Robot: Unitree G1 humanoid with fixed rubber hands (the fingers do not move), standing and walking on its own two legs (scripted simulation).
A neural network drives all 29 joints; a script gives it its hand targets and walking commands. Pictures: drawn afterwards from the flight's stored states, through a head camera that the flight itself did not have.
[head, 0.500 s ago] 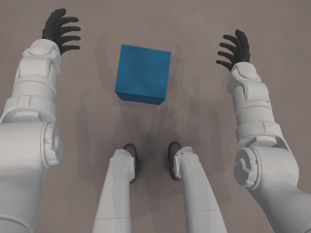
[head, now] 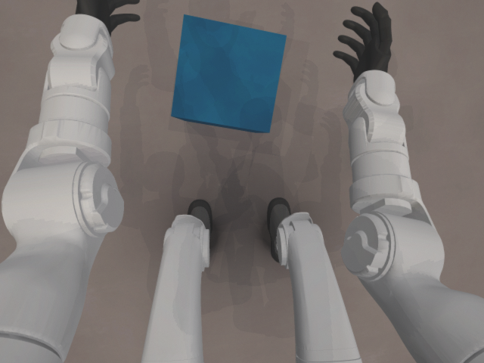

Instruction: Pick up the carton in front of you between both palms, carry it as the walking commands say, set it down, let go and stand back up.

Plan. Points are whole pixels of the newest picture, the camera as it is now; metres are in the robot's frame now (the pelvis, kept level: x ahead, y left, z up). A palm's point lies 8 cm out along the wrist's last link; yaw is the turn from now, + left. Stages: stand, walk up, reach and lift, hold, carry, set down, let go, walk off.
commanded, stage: reach and lift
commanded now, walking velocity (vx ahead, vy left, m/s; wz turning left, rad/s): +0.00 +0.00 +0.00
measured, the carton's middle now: (226, 85) +0.51 +0.03 -0.49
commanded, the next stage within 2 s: none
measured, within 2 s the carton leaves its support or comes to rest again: leaves its support in 1.46 s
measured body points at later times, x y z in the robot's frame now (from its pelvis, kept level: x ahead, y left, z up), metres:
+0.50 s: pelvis -0.07 -0.01 -0.21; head +0.31 +0.03 +0.02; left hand +0.53 +0.21 -0.38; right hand +0.50 -0.16 -0.38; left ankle +0.05 +0.10 -0.58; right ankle +0.06 -0.15 -0.58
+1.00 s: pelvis -0.06 -0.02 -0.24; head +0.32 +0.02 -0.01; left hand +0.53 +0.19 -0.42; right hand +0.50 -0.16 -0.42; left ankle +0.05 +0.10 -0.58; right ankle +0.06 -0.15 -0.58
